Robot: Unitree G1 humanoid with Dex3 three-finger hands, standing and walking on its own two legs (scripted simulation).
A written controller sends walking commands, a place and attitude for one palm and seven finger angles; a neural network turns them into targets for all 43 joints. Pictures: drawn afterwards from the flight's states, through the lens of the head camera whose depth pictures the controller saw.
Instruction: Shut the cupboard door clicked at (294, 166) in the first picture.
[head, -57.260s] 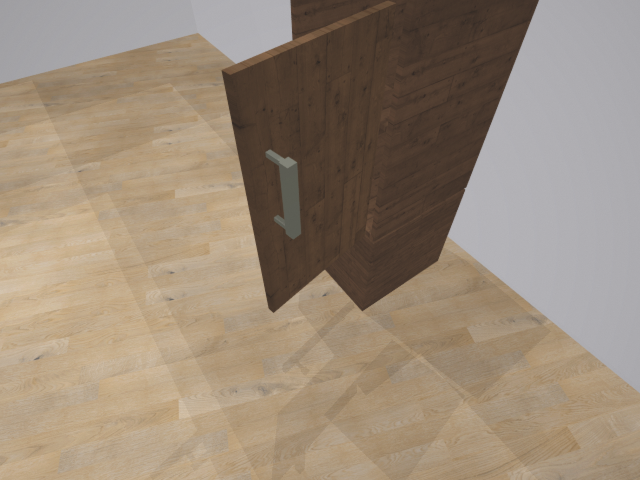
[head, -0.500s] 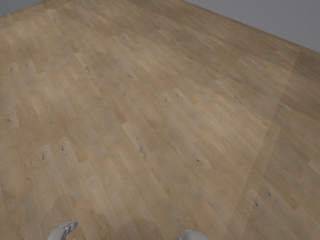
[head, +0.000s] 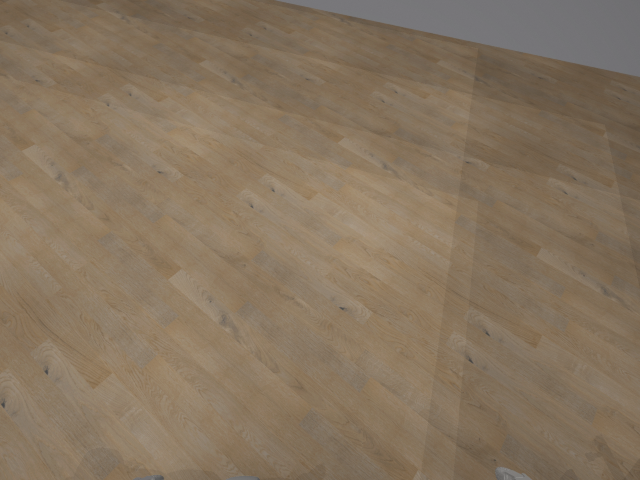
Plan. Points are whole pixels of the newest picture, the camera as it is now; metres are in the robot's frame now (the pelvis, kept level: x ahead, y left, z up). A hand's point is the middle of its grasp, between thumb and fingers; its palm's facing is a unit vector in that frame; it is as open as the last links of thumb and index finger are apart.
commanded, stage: turn to face it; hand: left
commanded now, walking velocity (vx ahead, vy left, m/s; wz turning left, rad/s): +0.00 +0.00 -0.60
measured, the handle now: out of the picture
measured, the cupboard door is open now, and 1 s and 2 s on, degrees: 29 29 29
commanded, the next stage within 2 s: none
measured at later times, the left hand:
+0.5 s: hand (220, 446) +0.18 +0.15 -0.15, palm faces -0.31 -0.91 -0.26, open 7.4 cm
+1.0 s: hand (278, 376) +0.28 +0.08 -0.15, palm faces -0.60 -0.77 -0.22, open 7.4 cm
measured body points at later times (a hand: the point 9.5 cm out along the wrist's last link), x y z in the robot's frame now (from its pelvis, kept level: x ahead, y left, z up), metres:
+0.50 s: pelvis +0.02 -0.03 +0.01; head +0.07 -0.05 +0.45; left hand +0.19 +0.19 -0.13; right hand +0.01 -0.31 -0.14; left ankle +0.03 +0.11 -0.66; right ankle -0.02 -0.14 -0.73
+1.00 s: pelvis +0.06 -0.03 +0.01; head +0.10 -0.05 +0.45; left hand +0.31 +0.12 -0.13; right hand -0.06 -0.27 -0.13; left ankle +0.11 +0.09 -0.73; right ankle -0.03 -0.12 -0.71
